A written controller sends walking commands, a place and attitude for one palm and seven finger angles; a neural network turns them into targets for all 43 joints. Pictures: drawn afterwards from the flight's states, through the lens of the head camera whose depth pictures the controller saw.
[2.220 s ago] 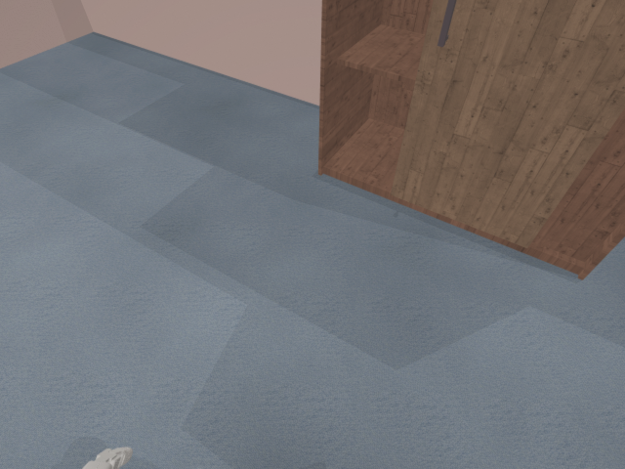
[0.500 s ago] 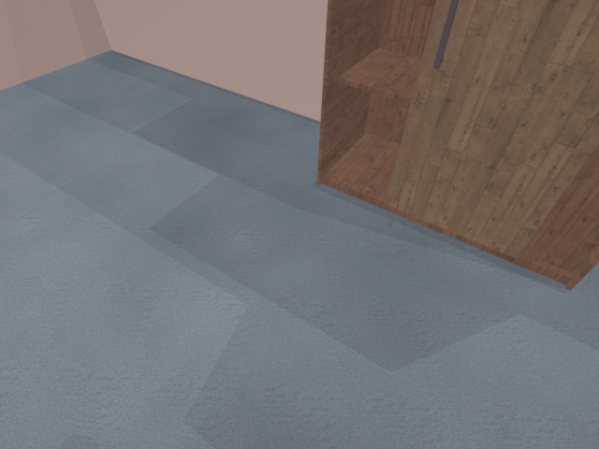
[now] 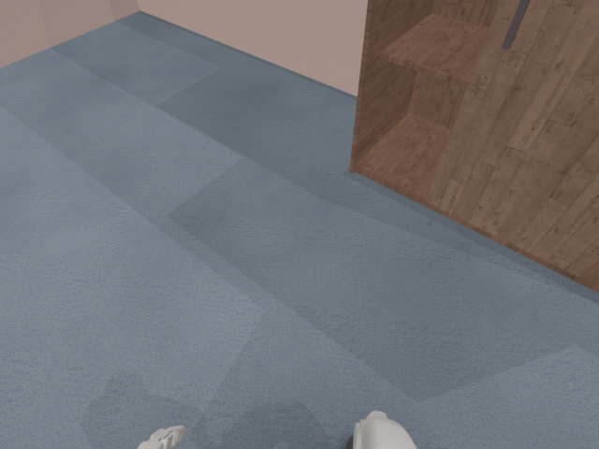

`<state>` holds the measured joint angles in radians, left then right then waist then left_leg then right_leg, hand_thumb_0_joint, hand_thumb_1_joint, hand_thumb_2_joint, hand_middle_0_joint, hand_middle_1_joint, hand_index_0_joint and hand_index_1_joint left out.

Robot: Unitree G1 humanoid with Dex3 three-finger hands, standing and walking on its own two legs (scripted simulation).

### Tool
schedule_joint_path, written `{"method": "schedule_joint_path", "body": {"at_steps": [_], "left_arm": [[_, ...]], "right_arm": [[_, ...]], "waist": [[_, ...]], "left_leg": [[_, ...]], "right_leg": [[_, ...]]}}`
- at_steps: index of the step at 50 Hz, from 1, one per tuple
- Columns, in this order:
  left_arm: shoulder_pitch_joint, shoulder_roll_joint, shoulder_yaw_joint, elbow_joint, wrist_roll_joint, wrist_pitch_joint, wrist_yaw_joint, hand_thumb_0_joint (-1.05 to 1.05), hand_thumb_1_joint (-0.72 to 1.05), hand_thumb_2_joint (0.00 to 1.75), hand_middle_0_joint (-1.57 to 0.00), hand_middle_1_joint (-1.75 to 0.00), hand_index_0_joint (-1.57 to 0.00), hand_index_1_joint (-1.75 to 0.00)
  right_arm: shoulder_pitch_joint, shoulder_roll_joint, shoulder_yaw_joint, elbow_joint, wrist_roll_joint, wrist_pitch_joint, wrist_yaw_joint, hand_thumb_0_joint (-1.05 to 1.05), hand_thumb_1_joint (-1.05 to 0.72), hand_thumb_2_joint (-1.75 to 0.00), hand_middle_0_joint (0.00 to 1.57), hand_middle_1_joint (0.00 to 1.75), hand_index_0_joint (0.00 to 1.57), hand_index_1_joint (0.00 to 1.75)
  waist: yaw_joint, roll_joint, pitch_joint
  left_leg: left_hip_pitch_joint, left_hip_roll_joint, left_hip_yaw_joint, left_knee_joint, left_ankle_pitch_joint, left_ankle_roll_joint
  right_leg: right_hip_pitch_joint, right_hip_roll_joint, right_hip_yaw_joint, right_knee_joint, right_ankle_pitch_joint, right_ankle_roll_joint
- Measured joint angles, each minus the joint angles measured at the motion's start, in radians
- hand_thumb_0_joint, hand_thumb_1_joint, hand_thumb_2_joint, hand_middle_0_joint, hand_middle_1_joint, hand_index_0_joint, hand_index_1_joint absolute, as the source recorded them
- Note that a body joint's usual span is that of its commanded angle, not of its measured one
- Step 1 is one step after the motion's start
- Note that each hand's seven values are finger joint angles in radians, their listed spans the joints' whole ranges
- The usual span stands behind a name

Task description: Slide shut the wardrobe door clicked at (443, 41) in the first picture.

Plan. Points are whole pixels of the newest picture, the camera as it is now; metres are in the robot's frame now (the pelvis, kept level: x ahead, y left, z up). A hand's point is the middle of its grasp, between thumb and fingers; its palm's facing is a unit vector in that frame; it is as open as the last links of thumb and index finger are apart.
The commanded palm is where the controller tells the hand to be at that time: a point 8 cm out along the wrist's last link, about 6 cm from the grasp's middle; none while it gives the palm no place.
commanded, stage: walk to a spot facing it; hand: right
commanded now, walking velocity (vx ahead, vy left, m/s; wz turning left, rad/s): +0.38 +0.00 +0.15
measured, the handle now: out of the picture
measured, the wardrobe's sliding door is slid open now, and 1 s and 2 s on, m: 0.37 0.37 0.37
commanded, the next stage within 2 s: turn to face it in 1.06 s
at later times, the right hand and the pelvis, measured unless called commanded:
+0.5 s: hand (411, 316) +0.35 -0.18 -0.14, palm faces -0.17 +0.97 -0.18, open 7.4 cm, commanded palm none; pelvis +0.21 -0.02 +0.01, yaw +8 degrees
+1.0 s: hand (426, 289) +0.43 -0.23 -0.18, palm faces -0.12 +0.98 -0.13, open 7.3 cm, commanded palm none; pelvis +0.44 -0.05 +0.00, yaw +11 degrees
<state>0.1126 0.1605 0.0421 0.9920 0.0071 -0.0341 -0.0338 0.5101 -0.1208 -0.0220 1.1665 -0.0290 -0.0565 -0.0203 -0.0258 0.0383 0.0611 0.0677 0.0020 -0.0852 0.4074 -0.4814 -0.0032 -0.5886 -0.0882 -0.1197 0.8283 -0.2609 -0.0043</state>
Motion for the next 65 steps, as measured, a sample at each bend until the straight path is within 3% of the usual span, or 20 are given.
{"method": "schedule_joint_path", "body": {"at_steps": [2, 4, 6, 9, 13, 16, 22, 26, 29, 32, 35, 38, 42, 45, 46, 48, 50, 53, 59, 65], "left_arm": [[-0.028, 0.001, -0.002, -0.036, 0.004, -0.032, 0.003, 0.01, 0.91, 0.89, -0.2, -0.3, -0.19, -0.3], [-0.037, 0.001, 0.0, -0.05, 0.015, -0.058, 0.015, 0.0, 0.91, 0.89, -0.2, -0.3, -0.19, -0.3], [-0.019, -0.008, -0.002, -0.038, 0.016, -0.056, 0.025, 0.0, 0.91, 0.89, -0.2, -0.3, -0.2, -0.3], [0.041, -0.022, -0.003, 0.005, 0.022, -0.046, 0.036, 0.0, 0.91, 0.89, -0.2, -0.3, -0.2, -0.3], [0.127, -0.005, 0.019, 0.058, 0.019, -0.04, 0.05, -0.01, 0.95, 0.89, -0.21, -0.3, -0.2, -0.3], [0.179, 0.013, 0.022, 0.083, 0.022, -0.036, 0.043, -0.01, 0.95, 0.89, -0.2, -0.3, -0.2, -0.3], [0.258, 0.017, 0.019, 0.11, 0.028, -0.033, 0.036, 0.0, 0.93, 0.89, -0.2, -0.3, -0.2, -0.3], [0.313, 0.005, 0.01, 0.129, 0.028, -0.025, 0.036, 0.0, 0.92, 0.89, -0.2, -0.3, -0.19, -0.3], [0.313, -0.007, 0.0, 0.156, 0.016, -0.006, 0.028, 0.0, 0.92, 0.89, -0.2, -0.3, -0.19, -0.3], [0.275, -0.011, 0.003, 0.156, 0.016, 0.012, 0.023, 0.01, 0.91, 0.89, -0.2, -0.3, -0.19, -0.3], [0.22, -0.012, 0.01, 0.122, 0.021, 0.018, 0.021, 0.01, 0.91, 0.89, -0.2, -0.3, -0.19, -0.3], [0.159, -0.007, 0.017, 0.078, 0.022, 0.017, 0.016, 0.01, 0.92, 0.89, -0.2, -0.3, -0.19, -0.3], [0.095, 0.026, 0.026, 0.04, 0.018, 0.006, 0.004, 0.01, 0.94, 0.89, -0.2, -0.3, -0.19, -0.3], [0.069, 0.045, 0.023, 0.018, 0.02, -0.017, 0.002, 0.01, 0.94, 0.89, -0.2, -0.3, -0.19, -0.3], [0.057, 0.044, 0.023, 0.014, 0.026, -0.029, 0.006, 0.01, 0.93, 0.89, -0.2, -0.3, -0.19, -0.3], [0.045, 0.039, 0.014, 0.005, 0.029, -0.046, 0.018, 0.0, 0.93, 0.89, -0.2, -0.3, -0.19, -0.3], [0.054, 0.026, 0.006, 0.006, 0.028, -0.049, 0.029, 0.0, 0.92, 0.89, -0.2, -0.3, -0.19, -0.3], [0.088, -0.006, -0.007, 0.024, 0.024, -0.05, 0.042, 0.0, 0.92, 0.89, -0.2, -0.3, -0.19, -0.3], [0.164, -0.023, -0.004, 0.069, 0.015, -0.036, 0.059, 0.0, 0.95, 0.89, -0.2, -0.3, -0.2, -0.3], [0.233, -0.05, -0.01, 0.114, 0.021, -0.025, 0.057, 0.0, 0.93, 0.89, -0.2, -0.3, -0.2, -0.3]], "right_arm": [[0.005, -0.003, -0.009, 0.014, 0.005, 0.004, 0.005, 0.0, -0.91, -0.9, 0.2, 0.3, 0.2, 0.3], [-0.01, -0.013, -0.021, 0.014, 0.016, 0.017, 0.011, 0.0, -0.91, -0.9, 0.2, 0.3, 0.2, 0.3], [-0.057, -0.041, -0.029, -0.008, 0.018, 0.029, 0.01, 0.01, -0.91, -0.9, 0.2, 0.3, 0.2, 0.3], [-0.149, -0.076, -0.043, -0.068, 0.004, 0.034, 0.016, 0.01, -0.91, -0.9, 0.2, 0.3, 0.2, 0.3], [-0.246, -0.079, -0.054, -0.157, -0.003, 0.036, 0.026, 0.0, -0.92, -0.9, 0.19, 0.3, 0.19, 0.3], [-0.298, -0.067, -0.053, -0.194, -0.004, 0.042, 0.036, 0.0, -0.92, -0.9, 0.19, 0.3, 0.19, 0.3], [-0.365, -0.054, -0.045, -0.205, -0.006, 0.052, 0.046, 0.0, -0.91, -0.9, 0.19, 0.3, 0.19, 0.3], [-0.387, -0.05, -0.036, -0.201, -0.007, 0.039, 0.049, 0.0, -0.91, -0.9, 0.19, 0.3, 0.19, 0.3], [-0.391, -0.041, -0.029, -0.195, 0.001, -0.004, 0.042, 0.0, -0.91, -0.9, 0.19, 0.3, 0.2, 0.3], [-0.342, -0.03, -0.025, -0.178, 0.01, -0.016, 0.026, 0.0, -0.91, -0.9, 0.2, 0.3, 0.2, 0.3], [-0.286, -0.048, -0.043, -0.154, 0.01, -0.022, 0.003, -0.02, -0.95, -0.9, 0.2, 0.3, 0.2, 0.3], [-0.234, -0.066, -0.038, -0.114, 0.004, -0.014, 0.005, -0.02, -0.95, -0.9, 0.2, 0.3, 0.2, 0.3], [-0.178, -0.074, -0.032, -0.07, 0.001, -0.001, 0.014, -0.01, -0.94, -0.9, 0.2, 0.3, 0.2, 0.3], [-0.134, -0.076, -0.033, -0.049, 0.004, 0.009, 0.019, 0.0, -0.93, -0.9, 0.2, 0.3, 0.2, 0.3], [-0.129, -0.078, -0.036, -0.042, 0.008, 0.017, 0.021, 0.0, -0.92, -0.9, 0.2, 0.3, 0.2, 0.3], [-0.135, -0.077, -0.036, -0.029, 0.012, 0.037, 0.022, 0.0, -0.92, -0.9, 0.2, 0.3, 0.2, 0.3], [-0.155, -0.078, -0.039, -0.026, 0.01, 0.047, 0.026, 0.0, -0.92, -0.9, 0.2, 0.3, 0.2, 0.3], [-0.193, -0.08, -0.047, -0.053, 0.003, 0.056, 0.032, 0.01, -0.92, -0.9, 0.19, 0.3, 0.2, 0.3], [-0.264, -0.067, -0.064, -0.13, 0.0, 0.079, 0.036, 0.0, -0.91, -0.9, 0.19, 0.3, 0.19, 0.3], [-0.353, -0.057, -0.043, -0.146, 0.001, 0.073, 0.017, 0.0, -0.91, -0.9, 0.19, 0.3, 0.19, 0.3]], "waist": [[0.01, 0.002, 0.011], [0.019, -0.007, 0.014], [0.011, 0.003, 0.013], [0.001, 0.009, -0.003], [-0.001, 0.006, -0.034], [0.014, -0.007, -0.042], [0.067, -0.029, -0.028], [0.09, -0.043, -0.017], [0.079, -0.057, 0.007], [0.063, -0.056, 0.002], [0.055, -0.055, -0.017], [0.051, -0.049, -0.03], [0.028, -0.039, -0.028], [0.011, -0.021, -0.023], [0.008, -0.005, -0.015], [0.006, 0.005, -0.003], [0.006, 0.007, 0.001], [-0.001, 0.012, 0.0], [0.004, 0.002, -0.003], [0.06, -0.012, 0.019]], "left_leg": [[-0.002, 0.01, -0.001, 0.091, -0.045, 0.0], [-0.12, 0.0, 0.015, 0.415, -0.062, 0.025], [-0.272, -0.007, 0.032, 0.742, -0.027, 0.044], [-0.464, 0.023, 0.1, 0.912, 0.071, 0.047], [-0.619, 0.076, 0.137, 0.802, 0.178, 0.029], [-0.647, 0.105, 0.15, 0.63, 0.238, 0.015], [-0.562, 0.105, 0.167, 0.315, 0.255, 0.007], [-0.44, 0.065, 0.204, 0.152, 0.253, 0.035], [-0.411, 0.039, 0.221, 0.192, 0.246, 0.044], [-0.34, 0.022, 0.223, 0.148, 0.212, 0.035], [-0.267, 0.009, 0.225, 0.067, 0.217, 0.026], [-0.21, 0.009, 0.224, 0.018, 0.205, 0.014], [-0.145, 0.02, 0.219, 0.016, 0.148, -0.02], [-0.12, 0.045, 0.205, 0.095, 0.063, -0.044], [-0.151, 0.066, 0.191, 0.192, 0.036, -0.028], [-0.265, 0.058, 0.133, 0.488, -0.009, 0.004], [-0.38, 0.052, 0.121, 0.709, 0.038, 0.02], [-0.515, 0.066, 0.132, 0.813, 0.146, 0.012], [-0.664, 0.086, 0.152, 0.762, 0.262, -0.026], [-0.585, 0.085, 0.188, 0.426, 0.283, -0.02]], "right_leg": [[0.07, 0.014, -0.016, -0.124, 0.065, -0.014], [0.091, 0.006, -0.022, -0.089, 0.036, -0.052], [0.126, 0.007, -0.045, -0.067, -0.016, -0.06], [0.21, 0.02, -0.064, -0.149, -0.016, -0.05], [0.312, 0.052, -0.09, -0.285, 0.003, -0.059], [0.382, 0.068, -0.104, -0.365, 0.006, -0.061], [0.498, 0.066, -0.13, -0.428, -0.046, -0.036], [0.534, 0.029, -0.141, -0.356, -0.144, 0.002], [0.407, -0.01, -0.067, 0.018, -0.23, 0.003], [0.241, -0.011, 0.007, 0.31, -0.163, 0.001], [0.125, -0.038, 0.024, 0.296, -0.098, 0.017], [0.071, -0.059, 0.019, 0.139, -0.041, 0.029], [0.086, -0.06, 0.005, -0.069, 0.011, 0.024], [0.164, -0.037, -0.026, -0.2, 0.05, 0.009], [0.167, -0.028, -0.043, -0.169, 0.046, -0.014], [0.191, -0.026, -0.071, -0.126, -0.01, -0.048], [0.247, -0.022, -0.095, -0.163, -0.03, -0.058], [0.338, -0.009, -0.134, -0.271, -0.015, -0.055], [0.457, 0.011, -0.194, -0.401, -0.013, -0.054], [0.514, 0.022, -0.202, -0.404, -0.063, -0.038]]}}
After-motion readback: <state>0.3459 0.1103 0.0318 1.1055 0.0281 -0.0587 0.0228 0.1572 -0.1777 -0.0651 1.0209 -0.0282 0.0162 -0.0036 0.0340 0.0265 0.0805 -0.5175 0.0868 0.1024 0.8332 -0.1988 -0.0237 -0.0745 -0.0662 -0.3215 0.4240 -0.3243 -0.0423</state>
